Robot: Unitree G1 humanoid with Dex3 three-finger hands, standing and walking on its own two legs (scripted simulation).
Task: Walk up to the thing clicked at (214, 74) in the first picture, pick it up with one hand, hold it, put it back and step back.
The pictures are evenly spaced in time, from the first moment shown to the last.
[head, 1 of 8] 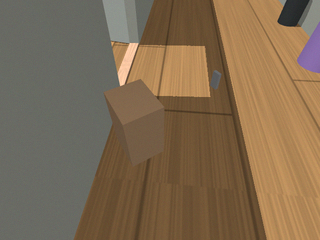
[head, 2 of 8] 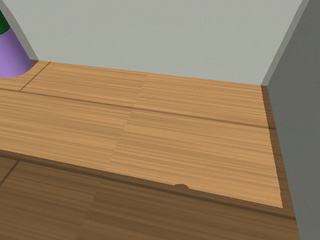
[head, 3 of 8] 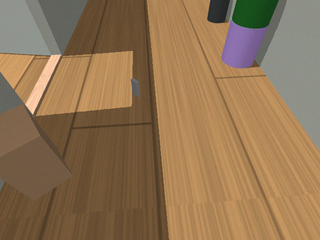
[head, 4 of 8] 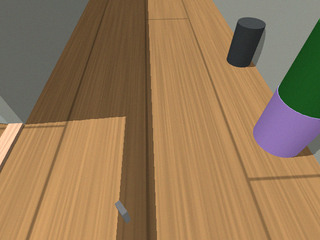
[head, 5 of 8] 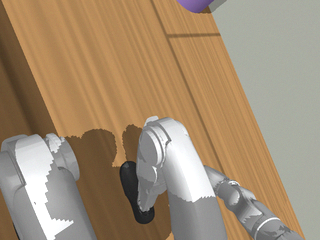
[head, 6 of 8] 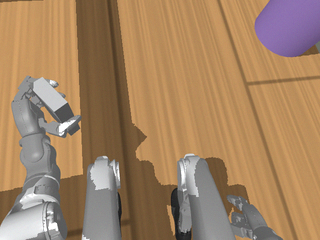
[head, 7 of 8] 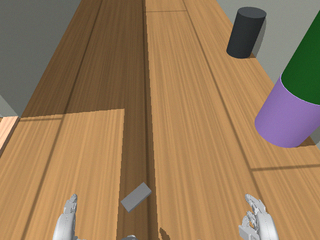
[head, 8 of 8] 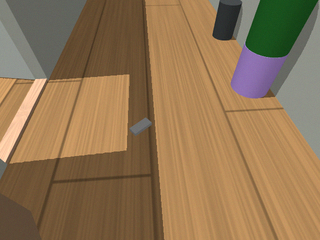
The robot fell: no
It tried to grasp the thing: yes
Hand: left
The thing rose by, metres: 0.69
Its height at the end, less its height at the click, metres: -0.07
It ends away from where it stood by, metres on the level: 0.09
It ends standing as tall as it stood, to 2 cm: no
